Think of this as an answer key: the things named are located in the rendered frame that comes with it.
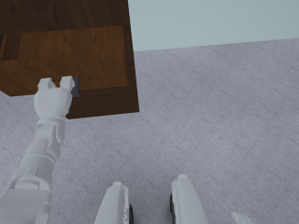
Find right robot thigh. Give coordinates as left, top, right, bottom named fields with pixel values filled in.
left=171, top=178, right=211, bottom=224

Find handle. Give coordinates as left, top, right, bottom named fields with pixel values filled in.
left=71, top=77, right=80, bottom=97
left=0, top=10, right=58, bottom=29

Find drawer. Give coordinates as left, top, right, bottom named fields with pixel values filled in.
left=0, top=25, right=129, bottom=97

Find left robot hand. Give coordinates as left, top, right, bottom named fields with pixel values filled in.
left=34, top=76, right=75, bottom=120

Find robot left forearm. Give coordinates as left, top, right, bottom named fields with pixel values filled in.
left=0, top=117, right=65, bottom=203

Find cabinet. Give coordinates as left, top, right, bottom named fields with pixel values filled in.
left=0, top=0, right=139, bottom=119

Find robot left upper arm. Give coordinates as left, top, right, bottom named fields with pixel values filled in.
left=0, top=189, right=52, bottom=224

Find right robot hand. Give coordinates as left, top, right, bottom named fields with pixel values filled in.
left=231, top=211, right=255, bottom=224

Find robot right shin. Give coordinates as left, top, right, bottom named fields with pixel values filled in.
left=174, top=174, right=194, bottom=224

